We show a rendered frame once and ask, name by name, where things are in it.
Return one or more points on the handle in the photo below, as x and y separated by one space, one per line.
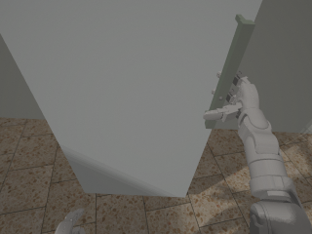
239 44

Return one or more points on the right robot forearm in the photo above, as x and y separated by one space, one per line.
269 179

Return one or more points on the fridge door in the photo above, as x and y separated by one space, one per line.
124 84

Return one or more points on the robot left hand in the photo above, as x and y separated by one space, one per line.
66 226

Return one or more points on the robot right upper arm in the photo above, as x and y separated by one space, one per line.
278 218

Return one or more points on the robot right hand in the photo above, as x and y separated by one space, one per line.
246 97

